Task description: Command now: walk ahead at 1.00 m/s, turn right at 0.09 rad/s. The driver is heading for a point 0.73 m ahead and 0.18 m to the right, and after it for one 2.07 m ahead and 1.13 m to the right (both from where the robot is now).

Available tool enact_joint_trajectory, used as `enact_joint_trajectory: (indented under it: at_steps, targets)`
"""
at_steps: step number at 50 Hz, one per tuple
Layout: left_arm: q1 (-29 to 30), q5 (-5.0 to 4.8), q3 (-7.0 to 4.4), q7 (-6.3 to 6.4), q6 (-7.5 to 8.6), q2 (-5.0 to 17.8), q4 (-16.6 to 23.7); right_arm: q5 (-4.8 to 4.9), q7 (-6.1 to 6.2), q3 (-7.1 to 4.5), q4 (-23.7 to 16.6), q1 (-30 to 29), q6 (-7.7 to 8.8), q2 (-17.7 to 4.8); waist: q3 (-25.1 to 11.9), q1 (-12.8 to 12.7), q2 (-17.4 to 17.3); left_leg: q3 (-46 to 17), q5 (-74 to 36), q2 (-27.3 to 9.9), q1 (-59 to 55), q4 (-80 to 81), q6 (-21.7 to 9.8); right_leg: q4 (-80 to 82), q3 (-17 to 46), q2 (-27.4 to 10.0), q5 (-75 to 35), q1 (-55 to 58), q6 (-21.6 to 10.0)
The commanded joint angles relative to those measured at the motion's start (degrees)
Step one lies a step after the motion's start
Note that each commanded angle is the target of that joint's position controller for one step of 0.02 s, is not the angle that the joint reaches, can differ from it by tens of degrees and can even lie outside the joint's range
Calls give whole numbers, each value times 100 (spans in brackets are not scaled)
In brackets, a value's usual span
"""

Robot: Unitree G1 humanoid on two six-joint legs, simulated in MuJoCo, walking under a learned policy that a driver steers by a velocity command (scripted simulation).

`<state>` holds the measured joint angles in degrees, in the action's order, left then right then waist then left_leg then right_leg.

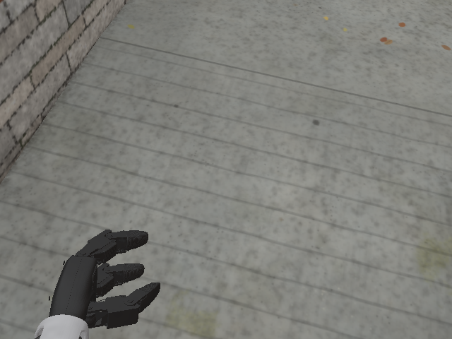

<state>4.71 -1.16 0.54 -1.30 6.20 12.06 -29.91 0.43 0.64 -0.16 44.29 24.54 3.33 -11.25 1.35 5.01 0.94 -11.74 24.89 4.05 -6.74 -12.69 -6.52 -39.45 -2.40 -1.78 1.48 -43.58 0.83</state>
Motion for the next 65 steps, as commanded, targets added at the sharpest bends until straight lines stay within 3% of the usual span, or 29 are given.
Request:
enact_joint_trajectory:
  at_steps: [1, 3, 4, 5, 6, 7, 9, 13, 17, 21, 23, 24, 25, 26, 27, 29, 31, 33, 38, 41, 42, 43, 44, 45, 47, 51, 54, 59, 65]
  targets:
    - [64, -146, -415, 3, 35, 937, 356, -242, -4, -283, 6, 170, -15, -1158, -692, -592, -1553, 322, -8381, -1329, -506, -1085, -302, 12, -771, 632, 730, 1364, -506]
    - [-2899, -254, -611, -30, -134, 1402, -447, -397, 65, -398, -305, -1042, -45, -1490, -1682, -2169, -1280, 719, -9120, -1277, 655, -4021, -135, 444, -55, 326, 271, 4284, -985]
    - [-4026, -216, -543, -69, -212, 1458, -963, -635, 24, -206, -514, -1347, 102, -760, -2087, -2105, 600, 770, -3307, -512, 2600, -6437, 33, -233, 973, -61, 1043, 6127, -1076]
    - [-3810, 44, -544, -143, -108, 1471, -1060, -77, -192, -11, -678, -85, 328, -24, -2540, -979, 3112, 156, 402, 357, 4900, -7874, 308, 1738, 5103, -1221, 3661, 7182, -2325]
    - [-2971, 208, -505, -27, -103, 884, -760, 217, -296, -67, -690, -467, 536, -729, -1474, -1099, 1857, 22, -300, -40, 5501, -7870, 51, 2859, 5900, -1401, 5030, 6433, -2268]
    - [-2870, 237, -455, 4, -64, 751, -778, 259, -301, -102, -954, -1377, 608, -967, -565, -1085, 725, 166, -528, -186, 5561, -7783, -4, 2859, 5273, -1367, 4256, 5386, -2134]
    - [-2709, 130, -395, -159, 35, 723, -930, -69, -273, -32, -1174, -1917, 631, -581, -82, -568, -768, 240, -743, -495, 4897, -6793, 32, 2902, 4006, -740, 2687, 3930, -1915]
    - [-2728, -2, -299, -33, 58, 456, -1055, -202, -186, 12, -1282, -1979, 471, -495, 314, -278, -337, 627, -938, -747, 4801, -5707, 557, 2937, 2795, -140, 1620, 2909, -1844]
    - [-2848, -112, -417, 162, -35, 866, -1041, -183, -126, 120, -1846, -3255, 518, -269, 459, -710, 87, 1130, -2272, -353, 3249, -3170, 969, 3230, 2340, 170, 688, 1587, -1602]
    - [-3207, -153, -407, 189, -102, 897, -1250, 149, -36, -229, -1875, -3195, 499, -879, -136, -659, 547, 981, -2302, 1, 2067, -1847, 1004, 2400, 2696, -119, -378, 2677, -1290]
    - [-2735, -60, -405, 172, -150, 983, -1092, 181, 53, -486, -1614, -1614, 515, -1277, -1189, 323, 729, 796, -1717, -351, 207, -1898, 589, 250, 2315, 183, -2314, 2529, -839]
    - [-2470, 208, -333, 185, -126, 744, -807, 167, 130, -632, -1361, 159, 454, -1666, -2499, 969, 364, -451, -397, -1512, -1791, -2137, 149, -1661, 1995, 360, -1298, 1654, -702]
    - [-3484, -144, -68, 103, -90, -23, -590, 35, 14, -646, -1117, 233, 400, -2003, -3580, 162, -2462, -3932, 1726, -3116, -3309, -938, -878, -3481, 1555, 722, 2868, -61, -483]
    - [-3160, -350, -149, 179, -194, 434, -683, 29, 47, -578, -1292, -180, 322, -1386, -2532, 325, -2163, -4350, 2943, -2955, -2527, -380, -744, -4278, 1284, 205, 2658, -840, -481]
    - [-2382, -209, -235, 203, -220, 695, -556, 51, 99, -521, -1128, -384, 301, -1066, -1292, 417, -1474, -3176, 1879, -2646, -1575, -404, -486, -4590, 964, 47, 2183, -1255, -480]
    - [-1766, 12, -238, 129, -285, 512, -299, -130, 48, -445, -806, -562, 266, -818, -406, 79, -260, -1522, -80, -2233, 29, -347, -287, -4562, 758, -361, 1895, -829, -520]
    - [-1714, -151, -226, 33, -489, 284, -90, -161, -1, -330, -620, -1113, 269, -390, 180, -397, -496, -354, -1453, -2031, 1193, -170, -171, -4430, 834, -654, 2221, -437, -385]
    - [-1633, -151, -214, 4, -624, 311, 189, -24, 21, -356, -573, -1725, 254, -536, 533, -773, -686, 435, -2580, -2055, 1969, 49, -110, -3859, 830, -833, 2216, -339, -142]
    - [-1901, 27, -408, -220, -629, 930, 21, -39, 114, -658, -548, -2110, 219, -1707, -158, -908, -440, 2115, -3953, -1464, 2331, -474, 249, -1090, -246, -233, 118, 2110, -64]
    - [-3339, 23, -817, -169, -694, 1650, -301, 162, 60, -686, -592, -2020, 170, -1897, -989, -1733, -493, 2186, -5798, -1469, 2254, -3074, 470, -321, -572, 485, 278, 4286, -632]
    - [-3527, -24, -965, -14, -751, 1982, -393, 37, 7, -528, -564, -1682, 186, -1387, -840, -1743, 473, 2021, -2009, -1013, 3345, -4896, 797, 226, 84, 375, -238, 5171, -929]
    - [-2644, 48, -857, 98, -750, 2430, -23, -226, -130, -283, -595, -784, 222, -661, -876, -665, 2587, 1679, 1780, -280, 4620, -7244, 978, 147, 2277, -675, -2785, 5284, -1621]
    - [-2228, 270, -795, 4, -673, 2525, 616, -122, -175, -322, -759, -107, 302, -1249, -2696, -548, 2031, 382, 1514, -165, 4931, -8087, 987, 1518, 4840, -1820, -1272, 5939, -2689]
    - [-2147, 276, -797, -88, -589, 2297, 597, 86, -156, -410, -959, -1139, 289, -1763, -2324, -890, 792, 405, 563, -179, 5258, -7869, 957, 2474, 5354, -1763, 971, 5418, -2446]
    - [-1798, 73, -653, -48, -466, 1852, 365, -2, 101, -336, -956, -1387, 72, -1594, -1163, -559, -125, 426, 31, -679, 5000, -6857, 977, 2170, 4191, -1406, 1192, 3882, -1864]
    - [-1425, 313, -345, 108, -409, 1369, 154, -174, 199, -208, -730, -998, -214, -1207, -1345, -130, 102, 825, -242, -787, 3825, -6283, 941, 1608, 1924, -1080, -2575, 2571, -1660]
    - [-1580, 328, -156, 154, -439, 908, -115, -110, 157, -88, -649, -1025, -285, -828, -1364, -267, 14, 850, -737, -793, 3654, -5538, 1060, 1674, 920, -909, -2421, 2689, -1462]
    - [-1537, 341, -322, 210, -625, 1299, -310, -39, 66, -201, -1198, -1867, -489, -1110, -437, -710, 614, 1049, -921, -874, 4048, -4445, 1075, 2234, 797, -1399, 475, 2785, -1450]
    - [-1392, 213, -491, 347, -783, 1350, -524, 37, -102, -289, -1343, -1525, -476, -937, -410, -751, 682, 1596, -262, -814, 3735, -3471, 953, 1812, 431, -1640, -313, 3509, -1206]
